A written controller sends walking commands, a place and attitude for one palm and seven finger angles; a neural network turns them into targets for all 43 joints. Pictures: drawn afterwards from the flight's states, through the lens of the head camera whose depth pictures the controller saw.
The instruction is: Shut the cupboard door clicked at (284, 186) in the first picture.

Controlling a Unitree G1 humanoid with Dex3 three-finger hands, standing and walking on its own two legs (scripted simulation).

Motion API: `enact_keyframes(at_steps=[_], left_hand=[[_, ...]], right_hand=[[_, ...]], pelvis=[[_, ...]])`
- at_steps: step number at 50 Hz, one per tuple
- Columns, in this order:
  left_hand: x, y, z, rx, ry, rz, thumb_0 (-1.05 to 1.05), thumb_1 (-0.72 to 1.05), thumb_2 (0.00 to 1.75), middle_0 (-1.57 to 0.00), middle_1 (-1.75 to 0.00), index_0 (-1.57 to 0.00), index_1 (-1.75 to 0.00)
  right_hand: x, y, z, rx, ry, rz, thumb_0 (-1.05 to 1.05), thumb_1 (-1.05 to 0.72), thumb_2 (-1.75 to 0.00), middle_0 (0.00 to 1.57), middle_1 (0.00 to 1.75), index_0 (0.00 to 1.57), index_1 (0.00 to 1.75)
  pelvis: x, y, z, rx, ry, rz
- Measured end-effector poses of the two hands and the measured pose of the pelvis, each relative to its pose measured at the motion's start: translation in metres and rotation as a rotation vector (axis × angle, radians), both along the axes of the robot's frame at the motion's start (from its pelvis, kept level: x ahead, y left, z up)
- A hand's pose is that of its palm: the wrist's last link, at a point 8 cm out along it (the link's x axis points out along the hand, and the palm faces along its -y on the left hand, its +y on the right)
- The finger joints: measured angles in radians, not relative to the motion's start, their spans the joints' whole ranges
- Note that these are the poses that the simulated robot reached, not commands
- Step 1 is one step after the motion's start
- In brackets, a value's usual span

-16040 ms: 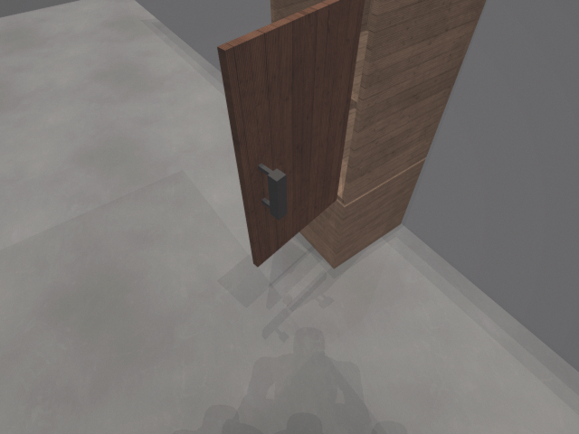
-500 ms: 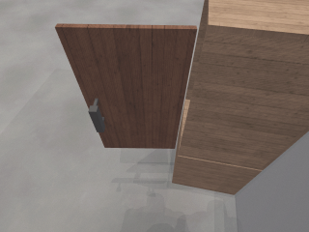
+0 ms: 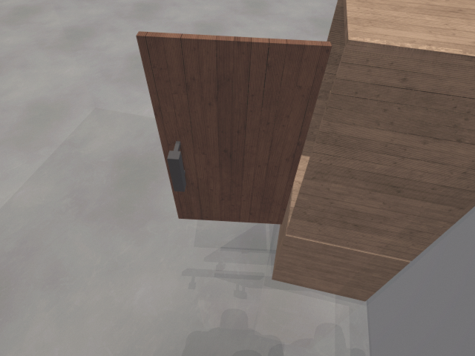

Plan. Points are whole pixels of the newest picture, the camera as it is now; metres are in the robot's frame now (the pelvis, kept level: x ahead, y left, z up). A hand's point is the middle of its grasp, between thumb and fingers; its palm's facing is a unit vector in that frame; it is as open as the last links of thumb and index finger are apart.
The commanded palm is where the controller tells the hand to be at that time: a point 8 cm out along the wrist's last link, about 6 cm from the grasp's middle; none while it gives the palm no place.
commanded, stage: shuffle to correct the standing spot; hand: left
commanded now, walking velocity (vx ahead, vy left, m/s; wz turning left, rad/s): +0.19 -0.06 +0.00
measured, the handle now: (178, 166) +0.54 +0.18 -0.05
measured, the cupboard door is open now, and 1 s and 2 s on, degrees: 100 100 100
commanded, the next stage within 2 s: come to a stop and stand still in 0.48 s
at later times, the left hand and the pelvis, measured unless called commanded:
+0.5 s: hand out of the picture -0.01 +0.14 -0.19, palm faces -0.02 -0.99 -0.12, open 7.4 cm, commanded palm none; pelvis +0.05 -0.01 -0.01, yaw -2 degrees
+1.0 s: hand out of the picture +0.13 +0.15 -0.19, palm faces +0.04 -0.98 -0.18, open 7.3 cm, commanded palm none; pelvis +0.10 -0.03 -0.01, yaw +0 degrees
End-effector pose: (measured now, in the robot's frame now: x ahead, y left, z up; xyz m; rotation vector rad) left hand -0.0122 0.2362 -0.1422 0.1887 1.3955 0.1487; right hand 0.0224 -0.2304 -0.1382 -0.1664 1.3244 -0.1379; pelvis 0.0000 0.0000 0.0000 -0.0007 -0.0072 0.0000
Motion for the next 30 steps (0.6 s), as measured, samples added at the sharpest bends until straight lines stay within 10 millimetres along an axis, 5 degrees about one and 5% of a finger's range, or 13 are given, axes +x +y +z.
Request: enact_keyframes(at_steps=[10,18,23,30], left_hand=[[-0.048,-0.014,0.001,-0.023,0.124,0.046,0.00,0.91,0.89,-0.19,-0.30,-0.19,-0.30],[-0.051,-0.038,-0.010,-0.081,0.180,0.087,0.00,0.91,0.89,-0.19,-0.30,-0.19,-0.30],[-0.019,-0.044,-0.018,-0.104,0.184,0.042,0.00,0.91,0.89,-0.20,-0.30,-0.19,-0.30],[0.089,-0.043,-0.002,-0.040,-0.026,-0.024,0.01,0.92,0.89,-0.20,-0.30,-0.20,-0.30]], right_hand=[[-0.001,-0.004,-0.002,0.007,0.030,-0.002,0.00,-0.91,-0.90,0.20,0.30,0.20,0.30],[0.018,-0.006,-0.006,0.000,0.034,-0.010,0.00,-0.92,-0.90,0.20,0.30,0.20,0.30],[0.031,-0.006,-0.006,-0.014,-0.002,-0.037,0.00,-0.92,-0.90,0.20,0.30,0.20,0.30],[0.010,-0.010,-0.005,0.032,0.090,-0.071,0.00,-0.91,-0.90,0.20,0.30,0.20,0.30]], pelvis=[[0.007,-0.005,0.000,0.003,0.011,0.000],[0.033,-0.010,-0.008,-0.005,0.010,0.001],[0.049,-0.011,-0.011,0.007,0.009,-0.026],[0.062,-0.028,0.000,-0.004,0.008,-0.021]])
